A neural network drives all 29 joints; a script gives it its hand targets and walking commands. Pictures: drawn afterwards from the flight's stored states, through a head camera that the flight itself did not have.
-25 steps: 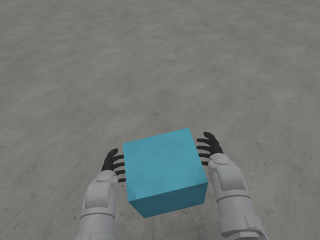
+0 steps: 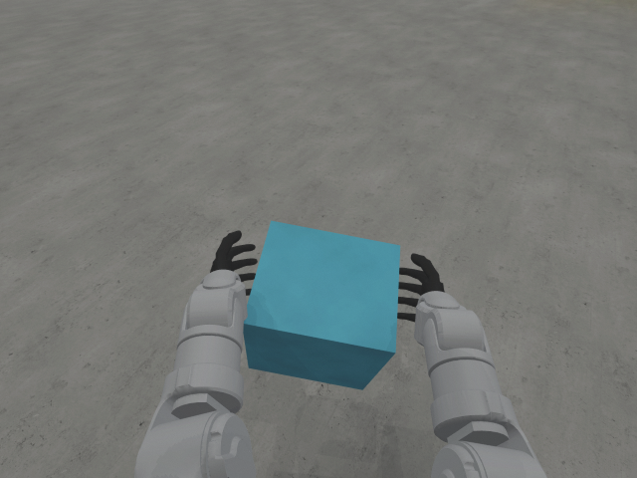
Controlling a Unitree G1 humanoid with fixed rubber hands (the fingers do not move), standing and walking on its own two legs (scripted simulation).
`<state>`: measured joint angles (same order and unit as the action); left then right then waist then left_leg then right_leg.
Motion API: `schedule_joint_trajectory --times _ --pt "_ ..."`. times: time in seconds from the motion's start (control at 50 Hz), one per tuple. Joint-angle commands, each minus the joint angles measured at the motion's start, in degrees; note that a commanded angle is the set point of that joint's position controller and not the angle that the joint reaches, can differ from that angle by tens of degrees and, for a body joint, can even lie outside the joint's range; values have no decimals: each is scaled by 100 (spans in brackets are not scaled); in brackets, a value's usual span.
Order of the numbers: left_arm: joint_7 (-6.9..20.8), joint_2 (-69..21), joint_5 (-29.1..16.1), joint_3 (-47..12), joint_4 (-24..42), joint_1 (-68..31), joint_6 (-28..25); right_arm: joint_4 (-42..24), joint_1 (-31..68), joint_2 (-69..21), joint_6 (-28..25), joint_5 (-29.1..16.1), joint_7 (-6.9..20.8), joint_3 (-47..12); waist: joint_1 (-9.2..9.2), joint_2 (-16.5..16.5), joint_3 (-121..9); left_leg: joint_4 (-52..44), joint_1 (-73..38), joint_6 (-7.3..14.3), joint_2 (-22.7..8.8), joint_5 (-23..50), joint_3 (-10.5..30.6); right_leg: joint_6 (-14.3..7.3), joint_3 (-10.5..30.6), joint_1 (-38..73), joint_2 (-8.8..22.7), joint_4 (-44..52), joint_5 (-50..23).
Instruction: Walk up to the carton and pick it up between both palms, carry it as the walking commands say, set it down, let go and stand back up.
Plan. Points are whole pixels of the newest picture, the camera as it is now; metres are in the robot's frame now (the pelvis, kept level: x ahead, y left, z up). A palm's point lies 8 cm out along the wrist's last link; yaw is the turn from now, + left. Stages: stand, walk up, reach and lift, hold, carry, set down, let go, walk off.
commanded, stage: hold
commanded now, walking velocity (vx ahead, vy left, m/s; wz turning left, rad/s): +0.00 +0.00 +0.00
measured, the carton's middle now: (319, 310) +0.38 +0.01 -0.01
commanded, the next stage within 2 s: set down in 0.20 s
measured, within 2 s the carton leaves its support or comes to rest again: neither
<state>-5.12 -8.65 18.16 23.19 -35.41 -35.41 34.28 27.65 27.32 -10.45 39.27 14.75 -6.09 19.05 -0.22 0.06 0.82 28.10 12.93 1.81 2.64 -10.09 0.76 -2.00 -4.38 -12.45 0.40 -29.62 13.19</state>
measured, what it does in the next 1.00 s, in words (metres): shifts its weight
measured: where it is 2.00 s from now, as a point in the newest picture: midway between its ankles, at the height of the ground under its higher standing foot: outside the picture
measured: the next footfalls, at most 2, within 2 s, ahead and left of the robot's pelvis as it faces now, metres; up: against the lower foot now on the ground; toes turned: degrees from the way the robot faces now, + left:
none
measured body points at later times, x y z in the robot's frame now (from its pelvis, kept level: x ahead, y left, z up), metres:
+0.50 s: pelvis +0.00 +0.00 +0.00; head -0.04 +0.01 +0.45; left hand +0.35 +0.14 +0.04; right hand +0.34 -0.15 +0.05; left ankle +0.10 +0.09 -0.73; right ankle +0.09 -0.10 -0.73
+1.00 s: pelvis +0.06 +0.01 +0.00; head +0.13 +0.01 +0.44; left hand +0.39 +0.14 -0.07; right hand +0.39 -0.15 -0.04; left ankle +0.10 +0.09 -0.73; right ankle +0.09 -0.10 -0.73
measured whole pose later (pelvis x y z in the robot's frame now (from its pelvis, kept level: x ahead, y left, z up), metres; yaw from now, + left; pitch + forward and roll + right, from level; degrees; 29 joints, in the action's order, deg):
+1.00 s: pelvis +0.06 +0.01 +0.00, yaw -1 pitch +5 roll -1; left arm -1.9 -8.7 20.4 23.5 -41.1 -27.1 17.7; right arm 35.1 28.0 -12.9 17.2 21.1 -1.2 28.2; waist -1.6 0.4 5.3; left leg 32.1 24.9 2.0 2.6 -11.8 1.5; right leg -2.0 -3.1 -23.0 -0.9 -30.2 11.7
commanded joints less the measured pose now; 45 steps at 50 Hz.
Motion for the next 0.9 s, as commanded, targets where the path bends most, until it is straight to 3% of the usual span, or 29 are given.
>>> schedule_joint_trajectory --times 0.0,0.02,0.04,0.06,0.08,0.1,0.12,0.14,0.16,0.18,0.2,0.26,0.3,0.32,0.34,0.38,0.4,0.44,0.48,0.5,0.52,0.56,0.64,0.68,0.76,0.82,0.84,0.86,0.88 --pt "1977 -5791 -715 -2045 -1762 -2587 84 61 5112 -5013 -517 -1003 1658 -2651 130 -61 -1211 -458 -523 40 -24 -1249 633 342 1221 476 9 1215 1514" --pt "1983 -5883 -755 -2143 -1679 -2743 81 69 5103 -5027 -517 -1006 1656 -2590 49 125 -1276 -473 -543 -4 -9 -1191 602 347 1235 541 -6 1223 1390" --pt "1980 -5834 -816 -2162 -1639 -2757 76 145 5105 -5062 -510 -1028 1658 -2630 21 -86 -1344 -405 -642 -6 -11 -1098 609 370 1246 462 21 1229 1364" --pt "1991 -5804 -807 -2100 -1591 -2902 74 241 5126 -5123 -504 -1019 1668 -2598 86 -37 -1311 -420 -635 7 -5 -1037 603 372 1231 438 19 1223 1298" --pt "1997 -5892 -869 -2242 -1443 -3002 53 274 5013 -5154 -499 -989 1674 -2567 -35 -60 -1348 -438 -758 -17 -31 -1003 620 360 1188 301 -8 1201 1232" --pt "2002 -5926 -914 -2290 -1399 -3127 48 193 5165 -5188 -504 -1032 1658 -2592 -30 88 -1539 -422 -653 -23 -9 -1068 606 366 1234 541 -4 1206 1269" --pt "2000 -5801 -872 -2233 -1331 -3075 36 307 5112 -5249 -499 -1062 1679 -2616 84 5 -1423 -435 -626 -4 -38 -1062 596 368 1232 437 -2 1180 1337" --pt "2005 -5830 -875 -2240 -1328 -3245 40 424 5089 -5257 -481 -1011 1688 -2505 22 130 -1393 -448 -562 -19 -7 -1187 573 359 1243 484 -27 1204 1433" --pt "2024 -5839 -949 -2281 -1288 -3415 19 464 5120 -5262 -482 -980 1680 -2445 -94 43 -1465 -442 -639 -28 6 -1234 572 351 1231 438 -49 1214 1532" --pt "2037 -5790 -926 -2223 -1290 -3419 14 643 5012 -5294 -475 -941 1688 -2375 -55 -5 -1354 -399 -619 -26 10 -1235 567 353 1280 378 -1 1269 1668" --pt "2050 -5645 -786 -1909 -1558 -3109 132 1484 4127 -5100 -357 -171 1610 -896 -1073 -509 -1179 -443 -629 196 -111 -2016 675 -61 1044 166 -195 991 1852" --pt "1959 -5191 -400 -1048 -1839 -3241 95 1533 4625 -4432 -422 -26 1586 -385 -711 126 -796 -524 -148 184 -149 -2475 783 -142 1013 308 -214 593 1802" --pt "1855 -5003 -254 -897 -1822 -2954 -6 1487 4701 -4484 -502 -61 1593 -530 -316 107 -752 -424 -99 134 -78 -1967 675 -188 1091 119 -128 613 1648" --pt "1808 -4869 -180 -828 -1773 -2877 -66 1440 4698 -4384 -549 10 1588 -485 -283 186 -729 -350 -126 96 -10 -1674 623 -205 1093 -13 -129 560 1508" --pt "1745 -4907 -154 -887 -1543 -2754 -129 1413 4719 -4462 -609 -108 1633 -679 -78 171 -838 -300 -235 71 -45 -1441 653 -208 1128 -150 -137 523 1406" --pt "1640 -4827 -167 -855 -1406 -3002 -245 1413 4954 -4360 -716 -198 1682 -766 67 254 -865 -235 -250 53 -72 -1563 676 -233 1140 -270 -162 398 1470" --pt "1619 -4855 -224 -942 -1308 -3189 -290 1614 4717 -4326 -737 -104 1686 -609 -169 264 -828 -275 -289 42 -69 -1694 693 -227 1069 -300 -207 356 1435" --pt "1613 -4758 -268 -975 -1219 -3229 -308 1702 4377 -4201 -769 38 1625 -374 -440 144 -636 -253 -330 52 -30 -1761 679 -248 1028 -463 -192 408 1520" --pt "1599 -4586 -233 -951 -1143 -3090 -379 1656 4298 -4207 -824 96 1570 -393 -348 91 -656 -186 -294 87 40 -1519 633 -227 1061 -412 -170 424 1373" --pt "1602 -4523 -216 -958 -1116 -3129 -413 1739 4177 -4123 -867 136 1575 -309 -459 153 -630 -184 -317 90 15 -1448 657 -231 1009 -565 -221 364 1261" --pt "1572 -4468 -169 -884 -1101 -3037 -426 1703 4129 -4126 -900 90 1596 -356 -318 267 -586 -135 -232 68 15 -1470 627 -261 1053 -614 -204 333 1269" --pt "1555 -4299 -32 -755 -1204 -2914 -482 1748 3906 -4029 -955 232 1553 -221 -411 196 -494 -75 -51 105 47 -1346 594 -241 1007 -668 -243 281 1141" --pt "1573 -4270 -7 -924 -1109 -2535 -728 1695 3504 -4134 -1198 229 1513 -476 -290 185 -617 60 115 120 66 -978 600 -194 1118 -611 -229 238 693" --pt "1597 -4354 -59 -1041 -1140 -2596 -851 1648 3396 -4115 -1325 275 1501 -500 -467 61 -698 80 143 148 45 -1185 649 -172 1080 -697 -247 173 838" --pt "1584 -4359 -47 -1192 -904 -2601 -1081 1819 2899 -4199 -1538 391 1557 -453 -497 180 -529 99 469 103 50 -1540 706 -214 1076 -889 -248 32 1020" --pt "1552 -4514 -110 -1546 -624 -2192 -1401 1902 2146 -4148 -1789 524 1607 -534 -608 304 -625 111 758 60 49 -773 808 -211 1057 -1041 -293 -142 108" --pt "1549 -4488 -105 -1692 -425 -2060 -1496 1958 1636 -4143 -1843 615 1614 -459 -776 390 -852 152 737 24 53 -493 826 -225 1063 -1116 -298 -192 -213" --pt "1537 -4434 -93 -1685 -437 -1738 -1608 1769 1555 -4075 -1961 578 1608 -595 -654 386 -1058 209 834 36 89 -12 821 -189 1083 -1043 -316 -261 -643" --pt "1512 -4592 -232 -1920 -309 -1664 -1772 1627 1397 -4127 -2112 563 1603 -777 -742 264 -1475 329 717 26 88 560 881 -169 1088 -1005 -350 -355 -1118"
